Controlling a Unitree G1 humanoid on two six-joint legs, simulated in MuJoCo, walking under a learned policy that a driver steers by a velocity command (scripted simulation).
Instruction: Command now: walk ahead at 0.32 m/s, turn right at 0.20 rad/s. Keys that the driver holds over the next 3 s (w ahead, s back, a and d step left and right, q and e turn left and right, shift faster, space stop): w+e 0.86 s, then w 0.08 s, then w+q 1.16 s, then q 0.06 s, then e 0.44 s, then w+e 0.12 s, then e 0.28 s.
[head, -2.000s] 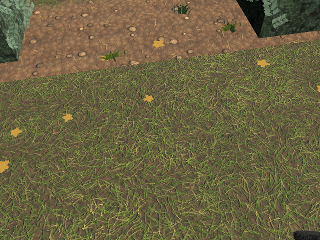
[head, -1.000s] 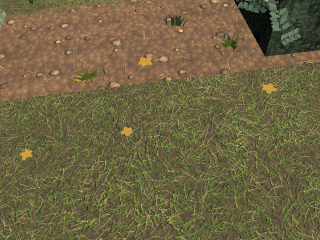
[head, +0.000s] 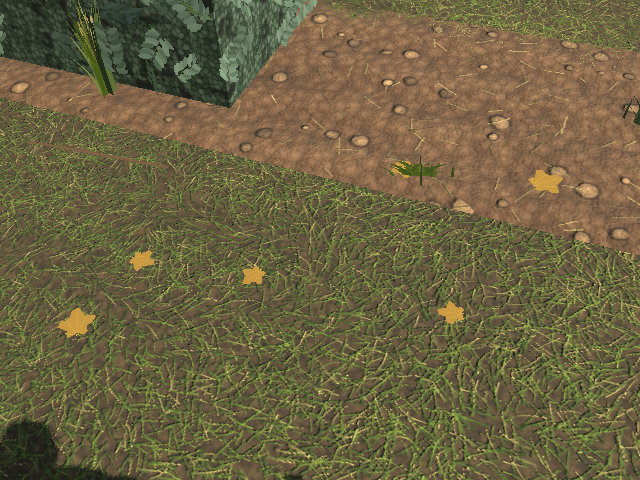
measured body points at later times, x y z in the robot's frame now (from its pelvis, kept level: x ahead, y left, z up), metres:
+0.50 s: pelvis +0.19 -0.02 -0.02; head +0.24 -0.04 +0.42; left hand +0.48 +0.13 -0.10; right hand +0.11 -0.30 -0.14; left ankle +0.05 +0.13 -0.74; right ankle +0.31 -0.19 -0.72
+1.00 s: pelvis +0.47 -0.14 -0.01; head +0.49 -0.17 +0.44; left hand +0.65 +0.08 -0.12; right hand +0.56 -0.46 -0.08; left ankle +0.67 -0.12 -0.73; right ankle +0.32 -0.17 -0.74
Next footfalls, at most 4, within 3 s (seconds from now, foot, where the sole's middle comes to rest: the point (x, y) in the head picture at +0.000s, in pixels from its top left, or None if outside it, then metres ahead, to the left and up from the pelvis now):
0.10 left None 0.09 0.13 -0.78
0.56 right None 0.36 -0.19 -0.78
1.04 left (431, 398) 0.69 -0.15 -0.78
1.52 right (559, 355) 0.81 -0.45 -0.78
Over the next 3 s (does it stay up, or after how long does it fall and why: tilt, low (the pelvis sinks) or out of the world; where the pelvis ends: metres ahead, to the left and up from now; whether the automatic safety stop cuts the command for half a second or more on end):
stays up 1.27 -0.30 0.00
